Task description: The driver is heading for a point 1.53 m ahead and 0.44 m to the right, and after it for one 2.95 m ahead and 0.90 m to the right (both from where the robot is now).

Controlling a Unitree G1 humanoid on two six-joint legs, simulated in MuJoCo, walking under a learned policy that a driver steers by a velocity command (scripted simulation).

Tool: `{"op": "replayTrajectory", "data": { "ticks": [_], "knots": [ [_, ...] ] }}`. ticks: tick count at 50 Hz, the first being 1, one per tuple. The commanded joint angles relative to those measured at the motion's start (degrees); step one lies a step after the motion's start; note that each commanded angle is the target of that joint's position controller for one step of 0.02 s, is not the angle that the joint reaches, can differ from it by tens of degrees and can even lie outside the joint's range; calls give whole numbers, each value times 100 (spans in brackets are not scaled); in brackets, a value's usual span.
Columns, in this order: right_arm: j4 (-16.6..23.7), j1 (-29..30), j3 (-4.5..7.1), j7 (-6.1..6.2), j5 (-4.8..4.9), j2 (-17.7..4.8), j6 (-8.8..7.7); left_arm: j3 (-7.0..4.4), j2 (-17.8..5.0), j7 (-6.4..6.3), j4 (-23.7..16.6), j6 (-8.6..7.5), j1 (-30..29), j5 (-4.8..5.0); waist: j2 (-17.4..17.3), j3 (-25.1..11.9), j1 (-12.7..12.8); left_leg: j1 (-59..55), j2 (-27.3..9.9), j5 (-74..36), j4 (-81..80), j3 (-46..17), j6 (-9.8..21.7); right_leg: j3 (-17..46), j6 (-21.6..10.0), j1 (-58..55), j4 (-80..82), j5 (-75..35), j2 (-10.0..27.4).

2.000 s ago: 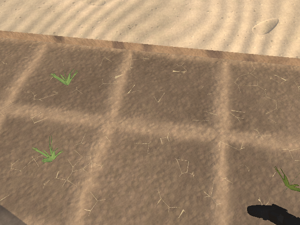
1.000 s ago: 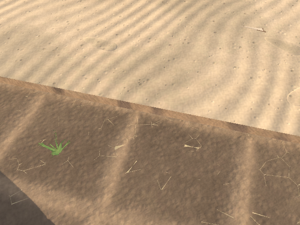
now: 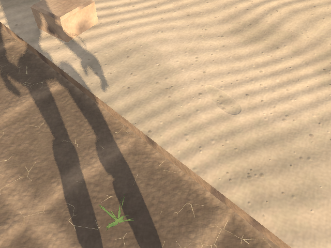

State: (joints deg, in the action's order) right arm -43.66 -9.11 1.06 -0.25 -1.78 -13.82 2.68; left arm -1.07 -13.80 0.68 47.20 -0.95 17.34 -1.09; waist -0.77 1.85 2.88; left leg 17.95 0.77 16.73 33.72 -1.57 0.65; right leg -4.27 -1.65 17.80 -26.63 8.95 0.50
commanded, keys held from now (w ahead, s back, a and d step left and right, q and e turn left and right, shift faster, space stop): e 0.70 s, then no key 0.30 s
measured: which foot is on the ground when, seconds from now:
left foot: up 0.00-0.00, down 0.02-0.34, up 0.36-0.86, down 0.88-1.00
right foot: down 0.00-0.02, up 0.04-0.34, down 0.36-0.88, up 0.90-1.00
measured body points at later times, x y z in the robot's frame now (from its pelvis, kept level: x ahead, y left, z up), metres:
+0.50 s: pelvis -0.02 -0.02 +0.00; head +0.00 -0.06 +0.45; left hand +0.14 +0.22 -0.10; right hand +0.02 -0.32 -0.13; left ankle +0.01 +0.12 -0.67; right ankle -0.05 -0.09 -0.74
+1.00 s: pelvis -0.02 +0.01 +0.01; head +0.01 +0.03 +0.46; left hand +0.21 +0.20 -0.13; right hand -0.04 -0.28 -0.09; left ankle +0.03 +0.09 -0.74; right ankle -0.09 -0.08 -0.69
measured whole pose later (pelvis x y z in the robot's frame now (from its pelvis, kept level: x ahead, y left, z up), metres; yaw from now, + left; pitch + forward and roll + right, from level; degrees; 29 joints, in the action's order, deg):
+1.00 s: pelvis -0.02 +0.01 +0.01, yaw -29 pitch +0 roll -1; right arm -42.9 -11.0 0.5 1.6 -1.1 -14.1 0.7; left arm -3.4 -17.1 0.0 43.5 3.1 12.1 -0.9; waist 3.0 3.1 0.3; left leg 12.2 1.9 12.1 24.7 -1.6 2.4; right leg 8.7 0.1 20.1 -47.9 25.3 -7.8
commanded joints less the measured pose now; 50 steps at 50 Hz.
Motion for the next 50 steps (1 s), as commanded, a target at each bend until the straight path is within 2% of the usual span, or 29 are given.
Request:
{"op": "replayTrajectory", "data": {
  "ticks": [1, 2, 3, 4, 5, 7, 8, 12, 14, 15, 16, 17, 18, 19, 20, 21, 22, 24, 26, 35, 40, 42, 43, 44, 45, 46, 47, 48, 50],
  "knots": [
    [134, -804, 144, 169, -98, -831, -160, -179, -699, 60, -462, 36, -207, 55, 103, -376, -455, -1517, -823, -187, -1575, -772, 248, 1276, -291, 826, 239, 275, 746],
    [233, -437, 261, 228, -34, -1354, -182, -83, -242, 58, -584, 38, -10, 150, -1093, -305, -149, -1133, -1797, -349, -2041, -1710, 642, 446, -2, 1019, -478, 1277, -131],
    [230, -317, 311, 232, 16, -1294, -180, -174, -564, -12, -505, 130, -82, 82, -1285, -196, -384, -228, -2109, -311, -2084, -1724, 1104, 325, 22, 552, -1521, 2060, -243],
    [265, -189, 241, 241, 1, -1026, -204, -281, -743, -24, -504, 205, -120, 91, -1048, -10, -310, -132, -1983, -719, -2093, -1537, 1252, 462, -7, 667, -2333, 2134, -252],
    [270, -38, 197, 261, 18, -854, -211, -346, -764, -42, -440, 264, -11, 76, -848, 71, -199, -130, -1825, -1364, -2000, -1180, 1241, 504, 0, 789, -2869, 2087, -252],
    [297, 118, 156, 319, 46, -677, -234, -385, -682, -60, -357, 324, 239, 2, -780, -132, -38, -575, -1589, -2555, -1682, -567, 1137, 451, 67, 891, -3187, 1897, -168],
    [287, 81, 158, 325, 52, -648, -233, -368, -582, -56, -347, 329, 244, -6, -689, -236, -67, -824, -1529, -2938, -1526, -379, 1115, 382, 126, 913, -3076, 1892, -155],
    [187, -149, 258, 290, 35, -793, -199, -301, -399, 38, -597, 387, -186, 70, -920, -453, -368, -1202, -1627, -2920, -1188, -179, 1080, 179, 179, 511, -1951, 1883, -106],
    [153, -170, 335, 243, 27, -949, -168, -315, -469, 72, -695, 405, -208, 102, -1019, -515, -397, -1198, -1727, -2829, -1029, -204, 1044, 56, 109, 221, -1427, 1812, -151],
    [151, -111, 367, 226, 44, -1012, -148, -314, -460, 84, -696, 392, -117, 104, -952, -527, -309, -1110, -1710, -2715, -863, -131, 954, -42, 51, -33, -973, 1526, -198],
    [146, -39, 395, 216, 79, -1054, -128, -307, -431, 79, -659, 357, 41, 87, -812, -527, -161, -882, -1623, -2393, -580, 44, 759, -135, -24, -449, -247, 931, -280],
    [88, -197, 409, 200, 70, -1014, -127, -332, -576, 45, -670, 296, 46, 26, -386, -450, -137, -451, -1434, -1567, -88, 291, 398, 297, -107, -847, 502, 326, -187],
    [203, -399, 348, 158, 13, -687, -98, -461, -1193, -2, -751, 212, 115, -53, 1087, -413, -254, 699, -826, 325, 1293, 837, -71, 2182, -379, -1435, 1077, -586, 1138],
    [589, 230, 250, 251, 51, -495, -18, -650, -1881, 15, -701, 211, 475, -20, 1862, -83, 64, 1659, 60, 2047, 2014, 568, -213, 3469, -1315, -1079, 1025, -2579, 2209],
    [567, 359, 271, 278, 27, -647, 27, -629, -1644, -1, -643, 220, 666, 0, 1082, -118, 127, 1666, -142, 1944, 2715, 57, -199, 3269, -1605, -1078, 977, -2618, 2088],
    [465, 283, 295, 243, 96, -670, 26, -542, -1339, -35, -668, 243, 319, 48, 719, 35, -81, 1667, -221, 1429, 2893, -77, -172, 2741, -1501, -960, 931, -2162, 1691],
    [359, 152, 315, 206, 138, -721, -20, -487, -1160, -65, -761, 286, -143, 49, 592, 105, -283, 1623, -276, 944, 2744, -125, -165, 2358, -1214, -884, 947, -1750, 1268],
    [241, -81, 358, 139, 11, -836, -51, -453, -1032, -94, -868, 293, -398, 102, 731, -194, -343, 1511, -177, 495, 2854, -47, -214, 2076, -1058, -1148, 838, -2219, 927],
    [242, -149, 345, 98, 36, -769, -43, -475, -1077, -76, -852, 273, -251, 126, 572, -412, -305, 1481, -116, 365, 2831, -46, -278, 2082, -1062, -1340, 776, -2290, 889],
    [512, 218, 277, 156, 80, -761, -53, -570, -1300, -81, -859, 317, 4, 27, 735, -287, -35, 1254, 50, 548, 1493, -189, -295, 2976, -1220, -1207, 690, -1185, 862],
    [504, -79, 227, 201, 161, -755, -112, -521, -1218, -49, -881, 342, -316, -23, 827, -424, -146, 152, 180, 624, 590, -61, -99, 3112, -1010, -762, 479, -1721, 753],
    [422, -410, 192, 236, 158, -670, -161, -479, -1154, -66, -857, 361, -523, 32, 748, -416, -381, -616, 210, 56, -557, -3, 18, 3119, -754, -488, 296, -1573, 576],
    [383, -534, 185, 275, 115, -683, -209, -430, -1048, -90, -846, 351, -554, 75, 590, -388, -462, -1129, 39, -465, -1366, -165, 95, 3048, -496, -186, 151, -954, 389],
    [460, -412, 210, 323, 18, -992, -258, -330, -725, -94, -856, 318, -336, 79, -282, -425, -288, -1439, -973, -340, -2005, -1267, 303, 2534, -168, 180, -514, 312, -50],
    [638, 31, 267, 287, 30, -1461, -254, -313, -647, -125, -881, 294, -50, 92, -1085, -293, -60, -1308, -2074, -1437, -2181, -2552, 850, 1500, 39, 763, -1195, 1973, -1055],
    [509, -199, 272, 238, 34, -1310, -250, -419, -1048, -161, -756, 331, -142, -32, -831, -369, -258, -665, -2267, -1666, -1991, -2557, 1396, 1347, 107, 335, -2192, 2428, -773],
    [496, -39, 169, 192, 78, -979, -273, -439, -1063, -143, -686, 349, -177, 1, -538, -209, -142, -468, -1931, -1647, -1991, -2169, 1378, 1428, 133, 230, -2522, 2157, -702],
    [491, 202, 119, 172, 86, -800, -285, -422, -967, -112, -584, 366, -166, 17, -496, -76, -57, -331, -1550, -1585, -1955, -1656, 1190, 1392, 192, 141, -2697, 1838, -646],
    [441, 262, 89, 202, 70, -748, -303, -375, -841, -39, -476, 398, -110, 13, -829, -127, -56, -633, -1132, -1994, -1819, -1125, 973, 1242, 295, 177, -2591, 1639, -635]
  ]
}}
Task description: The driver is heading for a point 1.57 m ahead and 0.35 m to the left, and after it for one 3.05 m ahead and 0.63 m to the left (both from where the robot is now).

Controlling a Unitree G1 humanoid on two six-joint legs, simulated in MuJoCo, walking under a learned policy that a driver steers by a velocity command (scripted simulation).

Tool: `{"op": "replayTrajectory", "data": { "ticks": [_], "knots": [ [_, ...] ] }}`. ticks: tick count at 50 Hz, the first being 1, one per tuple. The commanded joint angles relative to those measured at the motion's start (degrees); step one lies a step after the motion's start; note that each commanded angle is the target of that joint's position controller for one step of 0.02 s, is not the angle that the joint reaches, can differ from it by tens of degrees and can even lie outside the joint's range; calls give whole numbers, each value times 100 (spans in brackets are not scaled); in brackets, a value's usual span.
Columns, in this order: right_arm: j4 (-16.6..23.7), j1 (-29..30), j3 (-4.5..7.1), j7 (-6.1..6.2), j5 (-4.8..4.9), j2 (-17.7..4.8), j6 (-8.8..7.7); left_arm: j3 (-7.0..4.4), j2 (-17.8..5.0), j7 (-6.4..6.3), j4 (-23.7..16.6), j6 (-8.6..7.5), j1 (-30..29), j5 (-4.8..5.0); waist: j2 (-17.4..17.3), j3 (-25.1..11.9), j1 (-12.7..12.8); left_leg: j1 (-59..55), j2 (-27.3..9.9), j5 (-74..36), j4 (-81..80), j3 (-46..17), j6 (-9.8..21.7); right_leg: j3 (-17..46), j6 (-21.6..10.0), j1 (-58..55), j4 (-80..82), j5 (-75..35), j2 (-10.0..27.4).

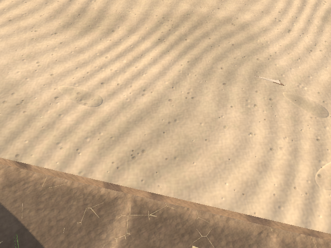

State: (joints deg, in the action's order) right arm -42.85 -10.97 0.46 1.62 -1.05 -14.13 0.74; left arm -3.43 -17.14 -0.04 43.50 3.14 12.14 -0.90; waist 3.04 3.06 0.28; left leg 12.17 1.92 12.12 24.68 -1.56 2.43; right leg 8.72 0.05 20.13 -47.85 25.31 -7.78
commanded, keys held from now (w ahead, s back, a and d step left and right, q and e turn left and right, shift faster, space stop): no key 1.00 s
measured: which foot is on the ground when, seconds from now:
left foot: down 0.00-1.00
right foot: up 0.00-0.16, down 0.18-1.00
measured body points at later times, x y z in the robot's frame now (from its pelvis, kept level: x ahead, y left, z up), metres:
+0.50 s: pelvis -0.01 -0.02 +0.00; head -0.01 -0.02 +0.45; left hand +0.05 +0.24 -0.14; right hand +0.04 -0.28 -0.14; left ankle +0.01 +0.10 -0.74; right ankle -0.04 -0.12 -0.74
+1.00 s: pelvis -0.01 -0.02 +0.00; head +0.00 -0.02 +0.45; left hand -0.01 +0.22 -0.16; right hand +0.00 -0.26 -0.16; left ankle +0.01 +0.10 -0.74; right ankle -0.04 -0.12 -0.74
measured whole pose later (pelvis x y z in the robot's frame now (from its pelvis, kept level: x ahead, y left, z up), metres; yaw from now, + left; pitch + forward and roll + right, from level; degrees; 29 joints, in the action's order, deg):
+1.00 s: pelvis -0.01 -0.02 +0.00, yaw +0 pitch -2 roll +0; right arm -65.4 -13.8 -0.3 1.8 -0.5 -10.8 0.5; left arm 1.1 -10.6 -2.3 64.9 -0.3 15.3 -0.5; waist -0.1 1.9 -0.4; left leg 10.6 1.2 10.2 22.5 -2.4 0.3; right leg 3.4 -1.9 5.6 -21.8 14.5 -3.0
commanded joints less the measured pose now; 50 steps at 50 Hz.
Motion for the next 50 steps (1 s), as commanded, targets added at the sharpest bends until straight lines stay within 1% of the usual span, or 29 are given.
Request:
{"op": "replayTrajectory", "data": {
  "ticks": [1, 3, 5, 6, 7, 8, 9, 10, 11, 12, 13, 14, 15, 16, 19, 22, 29, 39, 50],
  "knots": [
    [293, 333, 147, 16, -1, -719, -104, -99, -437, 46, -51, -5, 370, 0, -1177, -278, 136, -226, -1165, -1727, -828, -1005, 774, -158, 173, -72, -217, 33, 208],
    [154, 118, 148, -1, 11, -738, -94, -16, -291, 35, -8, 7, 195, 28, -1147, -374, 1, -532, -1170, -1819, -676, -990, 794, -383, 221, -230, 524, 121, 347],
    [22, -52, 179, -27, -10, -823, -63, 38, -232, -14, 68, 15, 69, 68, -1266, -423, -127, -682, -1171, -1784, -560, -1083, 810, -601, 180, -490, 1308, 119, 422],
    [-34, -88, 195, -35, -14, -853, -44, 48, -238, -46, 139, 6, 100, 91, -1299, -431, -124, -699, -1155, -1818, -491, -1128, 789, -673, 140, -648, 1737, -96, 421],
    [-81, -52, 205, -35, 5, -869, -23, 65, -210, -80, 244, -16, 216, 97, -1231, -425, -21, -627, -1099, -1851, -377, -1097, 697, -756, 87, -940, 2395, -601, 417],
    [-129, -50, 208, -32, 27, -866, -19, 85, -206, -116, 349, -58, 324, 74, -1111, -427, 60, -419, -1059, -1857, -297, -1071, 528, -694, 27, -1387, 3094, -1405, 501],
    [-156, -126, 188, -37, 29, -787, -54, 74, -355, -154, 389, -116, 289, 11, -931, -521, 22, -133, -1034, -1660, -287, -1110, 310, -285, -45, -1831, 3233, -1804, 781],
    [-123, -158, 161, -74, 39, -682, -101, 64, -584, -187, 384, -184, 276, -70, -529, -666, -69, 150, -865, -1316, -120, -920, 132, 260, -144, -2151, 3105, -2270, 1337],
    [-190, -151, 133, -91, 100, -516, -92, 74, -606, -151, 494, -210, -78, 11, 233, -363, -304, -201, -432, -538, -478, -507, 48, 326, -332, -1274, 2885, -2370, 1441],
    [-325, -28, 153, -65, 48, -648, -75, 142, -345, -106, 473, -259, -202, 18, 52, -303, -168, -499, -427, -497, -451, -489, -12, 303, -335, -1081, 2945, -2057, 1384],
    [-417, 22, 185, -55, 43, -719, -60, 160, -323, -97, 547, -295, -117, 12, -36, -206, -81, -542, -458, -586, -400, -510, 10, 214, -288, -965, 3000, -1856, 1289],
    [-489, 1, 184, -66, 53, -698, -57, 166, -364, -119, 659, -301, -50, -3, 12, -184, -92, -602, -513, -744, -393, -534, 34, 165, -266, -955, 3038, -1800, 1221],
    [-569, -24, 197, -75, 43, -703, -49, 180, -361, -149, 762, -316, 39, 14, 30, -102, -80, -574, -541, -867, -377, -548, 53, 143, -256, -938, 3051, -1833, 1194],
    [-643, -72, 183, -79, 41, -656, -54, 183, -372, -164, 861, -324, 94, 26, 66, -131, -92, -556, -568, -888, -409, -562, 53, 126, -251, -1006, 3055, -1844, 1185],
    [-916, -124, 166, -65, 53, -604, -52, 218, -304, -176, 1036, -328, 95, 27, -81, -61, -89, -489, -545, -744, -495, -549, 5, 132, -281, -1017, 3101, -1714, 1201],
    [-1145, -145, 151, -58, 48, -568, -39, 238, -296, -188, 1209, -330, 106, 31, -162, 19, -87, -464, -539, -629, -553, -555, -30, 144, -311, -951, 3163, -1520, 1204],
    [-1584, -250, 103, -34, 48, -499, -45, 285, -216, -201, 1540, -350, 170, 37, -276, 10, -82, -446, -562, -612, -583, -564, -52, 106, -348, -958, 3182, -1498, 1186],
    [-1981, -425, 34, 8, 52, -360, -44, 351, -36, -221, 1878, -359, 380, 40, -275, 16, -82, -402, -586, -654, -538, -559, -47, 28, -348, -948, 3125, -1635, 1148],
    [-2203, -550, -3, 43, 54, -189, -47, 382, 143, -247, 2084, -369, 622, 38, -290, 52, -74, -362, -591, -727, -483, -544, -36, -25, -340, -940, 3047, -1771, 1131]
  ]
}}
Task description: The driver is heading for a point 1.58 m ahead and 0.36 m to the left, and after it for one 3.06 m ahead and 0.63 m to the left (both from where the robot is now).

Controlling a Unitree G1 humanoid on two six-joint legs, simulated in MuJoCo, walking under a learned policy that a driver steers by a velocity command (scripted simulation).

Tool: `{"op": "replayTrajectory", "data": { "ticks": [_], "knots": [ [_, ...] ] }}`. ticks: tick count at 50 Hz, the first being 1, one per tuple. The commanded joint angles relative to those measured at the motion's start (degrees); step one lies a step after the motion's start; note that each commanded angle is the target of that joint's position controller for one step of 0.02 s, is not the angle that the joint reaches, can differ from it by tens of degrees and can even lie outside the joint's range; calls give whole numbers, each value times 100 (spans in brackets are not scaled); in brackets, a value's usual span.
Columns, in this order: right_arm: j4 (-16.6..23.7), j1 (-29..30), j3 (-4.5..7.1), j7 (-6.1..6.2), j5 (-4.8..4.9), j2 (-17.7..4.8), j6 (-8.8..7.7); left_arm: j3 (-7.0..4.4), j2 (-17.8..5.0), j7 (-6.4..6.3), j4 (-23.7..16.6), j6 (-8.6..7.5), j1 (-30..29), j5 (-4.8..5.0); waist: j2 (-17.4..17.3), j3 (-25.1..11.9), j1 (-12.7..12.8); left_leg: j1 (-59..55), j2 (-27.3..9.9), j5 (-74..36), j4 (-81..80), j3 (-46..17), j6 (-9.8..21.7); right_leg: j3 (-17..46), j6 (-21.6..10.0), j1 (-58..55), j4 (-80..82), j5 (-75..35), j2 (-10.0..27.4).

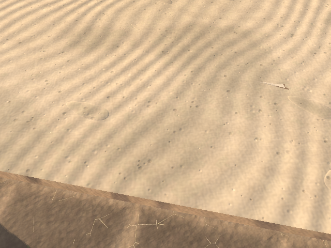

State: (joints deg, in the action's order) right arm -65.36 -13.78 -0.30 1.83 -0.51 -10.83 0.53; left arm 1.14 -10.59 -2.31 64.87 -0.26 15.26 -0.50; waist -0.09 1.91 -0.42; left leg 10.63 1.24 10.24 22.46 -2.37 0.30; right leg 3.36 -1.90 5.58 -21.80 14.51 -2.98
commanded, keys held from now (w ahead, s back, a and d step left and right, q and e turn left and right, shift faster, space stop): no key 0.02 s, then w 0.32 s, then no key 0.66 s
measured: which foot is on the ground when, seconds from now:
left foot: down 0.00-0.72, up 0.74-0.96, down 0.98-1.00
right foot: down 0.00-0.30, up 0.32-0.68, down 0.70-1.00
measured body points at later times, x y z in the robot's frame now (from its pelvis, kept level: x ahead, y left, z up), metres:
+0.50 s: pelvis +0.12 +0.05 +0.00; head +0.14 +0.07 +0.45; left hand +0.16 +0.29 -0.16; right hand +0.06 -0.18 -0.14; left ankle +0.06 +0.11 -0.74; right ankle +0.12 -0.07 -0.67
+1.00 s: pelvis +0.24 +0.05 -0.01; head +0.24 +0.05 +0.44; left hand +0.24 +0.27 -0.17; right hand +0.24 -0.16 -0.17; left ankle +0.23 +0.17 -0.75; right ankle +0.29 -0.02 -0.74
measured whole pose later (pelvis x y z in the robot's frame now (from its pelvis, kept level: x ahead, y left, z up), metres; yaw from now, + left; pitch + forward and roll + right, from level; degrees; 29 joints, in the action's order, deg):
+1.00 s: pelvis +0.24 +0.05 -0.01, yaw +1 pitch -2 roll -1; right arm -64.4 -15.2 -0.5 2.6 -1.5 -7.6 1.1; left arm 0.3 -8.2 -2.2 63.3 -0.7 15.4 -0.3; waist -0.9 2.8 0.2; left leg 11.4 -1.6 16.6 30.5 -1.1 0.2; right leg -5.8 -5.2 14.2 -25.4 9.7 -4.1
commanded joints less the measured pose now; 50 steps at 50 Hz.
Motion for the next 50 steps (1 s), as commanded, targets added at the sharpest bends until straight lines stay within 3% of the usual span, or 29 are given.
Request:
{"op": "replayTrajectory", "data": {
  "ticks": [1, 2, 5, 7, 8, 10, 12, 14, 15, 16, 17, 18, 20, 22, 24, 29, 33, 34, 35, 36, 37, 38, 39, 40, 42, 44, 46, 48, 50],
  "knots": [
    [35, -278, 72, 25, 0, -506, -26, -74, -497, -23, -40, -30, 329, -1, 20, 170, -4, -205, -523, -545, -257, -462, 178, 507, -144, 514, 436, -702, 650],
    [14, -314, 64, 24, -6, -471, -22, -71, -475, -22, -16, -28, 395, -11, 34, 53, 8, -243, -464, -104, -269, -432, 187, 506, -162, 486, 506, -197, 611],
    [137, -221, 135, -14, -65, -548, 21, -219, -766, -2, -58, 46, 524, -33, 359, 383, 97, 435, -26, 1952, 355, -145, 354, 875, -496, 791, 633, 2371, 610],
    [359, 74, 105, -84, -132, -334, -22, -300, -863, 5, -13, 60, 923, -35, 745, 797, 294, 1336, 179, 1994, 1181, 183, 351, 1776, -885, 652, 1126, 3413, 1182],
    [460, 151, 80, -115, -182, -226, -85, -352, -922, -1, 9, 42, 1001, -44, 911, 950, 305, 1623, 80, 1549, 1621, 421, 334, 2214, -1093, 544, 1333, 3425, 1594],
    [656, 329, 123, -158, -170, -347, -229, -404, -909, 24, -39, -39, 982, -83, 749, 986, 295, 1866, -178, 1446, 1962, 380, 356, 2374, -1248, 452, 1434, 2771, 1834],
    [748, 189, 156, -218, -113, -360, -354, -448, -935, 53, -91, -123, 848, -81, 722, 929, 124, 1488, -231, 1434, 1432, 457, 418, 1986, -1168, 517, 1183, 2149, 1710],
    [467, -725, 201, -219, -16, -259, -440, -449, -825, 78, -233, -173, 451, -13, 528, 743, -358, -330, 91, 823, 360, 694, 455, 1262, -869, 1456, 590, 1605, 1197],
    [251, -1406, 281, -178, -29, -425, -477, -406, -648, 95, -351, -237, 273, -37, 76, 571, -617, -1433, -137, 873, -25, 173, 488, 793, -686, 2157, -232, 1176, 844],
    [130, -2203, 446, -125, -85, -1047, -508, -277, -199, 164, -588, -320, 93, 6, -1392, 192, -890, -2269, -1495, 2417, -1127, -2081, 841, -253, -369, 3083, -2200, 1074, 34],
    [-68, -2625, 513, -143, -30, -1262, -434, -361, -535, 207, -743, -346, -8, -151, -1507, 226, -802, -2106, -2266, 2865, -1539, -3506, 1207, -407, -352, 3654, -3447, 1718, -77],
    [138, -1918, 415, -134, -58, -903, -415, -389, -613, 240, -696, -343, -41, -220, -589, 722, -386, -1494, -2200, 2212, -1411, -3048, 1206, -176, -400, 3713, -4059, 1303, 325],
    [457, -1099, 307, -137, -60, -590, -510, -316, -252, 282, -529, -387, 194, -134, -98, 728, 26, -908, -1745, -507, -1248, -1718, 1041, -176, -278, 3177, -4027, 473, 610],
    [412, -1123, 201, -104, -60, -377, -588, -340, -278, 280, -457, -311, 319, -163, -250, 379, 144, -997, -1381, -3127, -945, -723, 915, -432, -110, 2797, -3905, 252, 556],
    [283, -1362, 127, -63, -53, -320, -600, -353, -278, 265, -492, -228, 259, -101, -471, 139, 187, -1176, -1178, -4679, -650, -203, 803, -624, -20, 2714, -3666, 78, 381],
    [177, -1444, -4, 69, -71, -300, -495, -220, -108, 165, -757, -156, -626, -3, -750, 203, 14, -849, -885, -5250, -386, 265, 613, -1012, -21, 2042, -1859, -474, 41],
    [121, -1360, -2, 104, -18, -366, -471, -244, -292, 80, -533, -198, -83, -9, -746, -14, 217, -894, -1115, -5459, 359, 39, 641, -929, -310, 1116, -1136, -728, -49],
    [123, -1224, 11, 86, 13, -408, -465, -265, -317, 58, -417, -250, 263, -30, -566, -71, 455, -808, -1064, -5171, 814, 72, 573, -859, -387, 634, -539, -1259, 10],
    [137, -1244, 18, 54, 28, -433, -494, -314, -502, 34, -302, -324, 695, -79, -346, -315, 614, -409, -918, -4105, 1388, 87, 438, -402, -478, -211, -235, -2626, 442],
    [229, -1503, 1, 59, 68, -309, -493, -386, -876, 31, -217, -366, 1188, -157, 321, -868, 546, 275, -484, -1240, 2505, 330, 323, 679, -834, -1269, -645, -5568, 1590],
    [-12, -2178, -29, 53, 248, 130, -323, -307, -664, 34, -205, -326, 1106, -56, 1042, -1506, 301, 453, 162, 2514, 3652, 334, 220, 1688, -1925, -1319, -527, -6685, 2609],
    [-49, -1903, 37, 80, 35, -93, -186, -253, -464, 71, -301, -298, 723, 75, 510, -1097, 205, 485, 19, 2803, 3905, 26, 214, 1689, -1967, -511, -149, -5029, 2455],
    [50, -1452, 55, 58, -127, -64, -138, -220, -371, 51, -401, -266, 233, 71, 421, -395, 125, 647, -37, 2635, 3864, -22, 184, 1452, -1789, 212, 236, -3750, 2184],
    [83, -1213, 55, 31, -168, 11, -101, -162, -245, 19, -460, -229, -58, 10, 264, -101, 0, 575, -146, 2334, 3522, -70, 150, 1188, -1541, 675, 539, -2864, 1933],
    [53, -1196, 26, 16, -123, 141, -1, -112, -183, -55, -450, -181, -228, -51, 446, 83, -210, 190, -211, 2001, 2622, 48, 46, 627, -1133, 1151, 779, -2187, 1488],
    [-44, -1267, 16, 71, -49, 175, 64, -127, -283, -49, -381, -178, -14, -85, 395, -122, -160, 41, -111, 1913, 1918, 204, -10, 535, -994, 910, 728, -1877, 1386],
    [-97, -1248, 18, 103, -27, 163, 116, -159, -411, -35, -365, -154, 25, -29, 357, -230, -161, -200, -125, 1357, 1364, 275, -11, 567, -888, 983, 778, -903, 1355],
    [-131, -1192, -1, 90, -71, 192, 124, -186, -458, -14, -389, -96, -115, 46, 336, -50, -223, -638, -157, 426, 604, 324, 45, 518, -612, 1497, 900, 638, 1185],
    [11, -976, -1, 73, -156, -13, 66, -208, -405, 14, -356, -43, 5, 65, 251, 360, -117, -510, -528, 413, -40, -149, 113, 523, -223, 1824, 1051, 1541, 1013]
  ]
}}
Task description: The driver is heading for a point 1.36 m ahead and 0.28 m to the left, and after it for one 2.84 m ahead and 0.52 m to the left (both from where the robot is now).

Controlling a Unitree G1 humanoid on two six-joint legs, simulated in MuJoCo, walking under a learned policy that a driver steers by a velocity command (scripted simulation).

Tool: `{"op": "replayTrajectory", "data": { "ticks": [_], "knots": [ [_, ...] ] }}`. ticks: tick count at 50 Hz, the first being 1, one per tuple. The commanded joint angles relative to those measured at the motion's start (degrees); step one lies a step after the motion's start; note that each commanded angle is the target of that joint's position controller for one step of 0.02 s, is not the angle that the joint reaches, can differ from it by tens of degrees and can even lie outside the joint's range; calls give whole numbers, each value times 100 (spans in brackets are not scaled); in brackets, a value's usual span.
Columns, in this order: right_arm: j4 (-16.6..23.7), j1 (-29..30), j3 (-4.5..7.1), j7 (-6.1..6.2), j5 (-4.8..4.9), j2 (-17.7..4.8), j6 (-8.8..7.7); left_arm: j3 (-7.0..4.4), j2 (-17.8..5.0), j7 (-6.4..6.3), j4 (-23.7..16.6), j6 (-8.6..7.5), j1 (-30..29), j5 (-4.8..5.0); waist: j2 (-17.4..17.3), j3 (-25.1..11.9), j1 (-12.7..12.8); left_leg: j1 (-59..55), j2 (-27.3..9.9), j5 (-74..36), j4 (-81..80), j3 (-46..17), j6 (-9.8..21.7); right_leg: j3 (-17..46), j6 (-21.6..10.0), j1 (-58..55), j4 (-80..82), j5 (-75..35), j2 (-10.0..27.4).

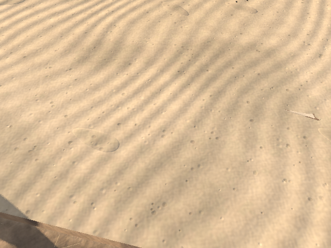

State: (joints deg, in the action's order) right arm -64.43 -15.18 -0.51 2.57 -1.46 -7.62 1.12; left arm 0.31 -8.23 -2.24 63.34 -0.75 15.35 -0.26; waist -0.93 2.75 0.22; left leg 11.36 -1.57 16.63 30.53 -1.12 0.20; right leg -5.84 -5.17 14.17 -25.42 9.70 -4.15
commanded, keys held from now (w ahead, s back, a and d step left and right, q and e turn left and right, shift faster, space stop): no key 0.78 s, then w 0.22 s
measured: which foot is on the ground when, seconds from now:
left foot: down 0.00-1.00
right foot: down 0.00-0.86, up 0.88-1.00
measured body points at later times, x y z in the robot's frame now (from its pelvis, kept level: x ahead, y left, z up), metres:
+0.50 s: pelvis +0.04 +0.03 +0.01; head +0.04 +0.04 +0.46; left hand +0.02 +0.24 -0.16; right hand +0.00 -0.17 -0.15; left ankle -0.01 +0.13 -0.73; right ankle +0.05 -0.07 -0.73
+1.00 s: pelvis +0.08 +0.03 +0.00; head +0.07 +0.03 +0.45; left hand +0.07 +0.25 -0.15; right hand -0.02 -0.18 -0.15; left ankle -0.01 +0.13 -0.73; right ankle +0.06 -0.06 -0.71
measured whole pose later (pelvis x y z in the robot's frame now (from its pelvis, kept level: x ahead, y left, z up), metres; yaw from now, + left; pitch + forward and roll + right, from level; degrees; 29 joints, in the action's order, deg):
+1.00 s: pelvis +0.08 +0.03 +0.00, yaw -1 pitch -1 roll +0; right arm -65.8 -26.5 1.6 2.2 -1.5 -8.4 -2.0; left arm -1.0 -7.9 -0.5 64.4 -1.1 18.5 -1.9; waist -0.7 -0.2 -1.8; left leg 0.8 2.9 19.4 20.4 1.4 4.2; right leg -4.1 -3.6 18.8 -43.9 24.4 0.7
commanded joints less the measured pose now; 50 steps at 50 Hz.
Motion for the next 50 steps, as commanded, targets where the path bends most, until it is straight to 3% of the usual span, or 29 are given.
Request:
{"op": "replayTrajectory", "data": {
  "ticks": [1, 3, 7, 39, 41, 42, 43, 45, 47, 48, 50],
  "knots": [
    [-99, -739, 38, -7, -6, -448, -35, -133, -522, 23, -193, 48, 98, 53, -33, 604, -36, 121, -260, 152, -930, -364, 178, 1239, 176, 627, 1348, 1546, 921],
    [-117, -669, 12, -5, 56, -321, -148, -108, -377, 26, -75, 41, 329, -15, -290, 479, 61, 444, -345, 3, -1207, -445, 188, 1095, 147, -211, 896, 511, 868],
    [-86, -670, 17, 23, 91, -341, -268, -107, -382, 30, 52, -34, 479, -32, -89, 151, 105, 195, -406, -521, -1328, -478, 245, 1015, 121, -643, 672, -283, 895],
    [-125, -997, 20, 48, 90, -257, -289, -59, -217, -63, 405, 18, 645, -13, 27, 233, 29, -290, -422, -1573, -1323, -383, 350, 920, 282, -627, 479, -812, 964],
    [-149, -1087, 33, 41, 71, -274, -279, -55, -193, -55, 413, 31, 630, -33, -9, 195, -16, -302, -330, -477, -1497, -421, 419, 833, 264, -572, 437, -65, 828],
    [-147, -1147, 92, 34, 64, -404, -260, -82, -243, -43, 373, 40, 576, -52, -122, 289, -59, -258, -325, 357, -1591, -543, 529, 690, 236, -377, 204, 513, 659],
    [-146, -1244, 163, 24, 70, -557, -232, -105, -248, -16, 304, 45, 490, -75, -357, 431, -129, -249, -434, 1382, -1747, -834, 710, 474, 206, 0, -202, 1179, 447],
    [-174, -1572, 277, -4, 77, -756, -197, -110, -172, 70, 66, 18, 171, -182, -681, 1033, -326, -299, -1148, 2816, -2291, -1754, 1183, 68, 184, 1135, -1056, 1711, 288],
    [-201, -1784, 316, -22, 16, -729, -252, -136, -201, 145, -239, -80, -252, -203, -636, 1360, -453, -425, -1635, 2558, -2557, -2275, 1527, 190, 129, 1902, -1885, 1707, 586],
    [-201, -1828, 336, -30, -29, -753, -302, -170, -266, 177, -361, -137, -377, -195, -503, 1341, -436, -720, -1716, 2110, -2557, -2296, 1604, 306, 114, 2293, -2192, 1736, 700],
    [-130, -1712, 361, -46, -26, -780, -406, -228, -332, 247, -524, -254, -463, -153, -289, 1118, -316, -1143, -1613, 1191, -2449, -1938, 1533, 395, 125, 2508, -2185, 1533, 814]
  ]
}}
Keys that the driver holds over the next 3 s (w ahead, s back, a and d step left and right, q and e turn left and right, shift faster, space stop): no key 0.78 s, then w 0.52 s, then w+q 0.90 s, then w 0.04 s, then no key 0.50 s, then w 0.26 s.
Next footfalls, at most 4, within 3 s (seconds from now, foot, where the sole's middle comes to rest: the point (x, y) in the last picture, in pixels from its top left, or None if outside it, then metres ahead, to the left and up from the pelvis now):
1.16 right None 0.23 -0.10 -0.77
1.68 left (161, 220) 0.60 0.05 -0.71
2.30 right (158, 144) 0.98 0.07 -0.71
2.74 left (120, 159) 0.89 0.24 -0.71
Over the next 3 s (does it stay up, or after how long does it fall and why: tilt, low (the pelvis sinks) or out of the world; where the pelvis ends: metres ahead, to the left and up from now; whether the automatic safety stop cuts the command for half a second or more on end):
stays up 0.93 0.13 0.06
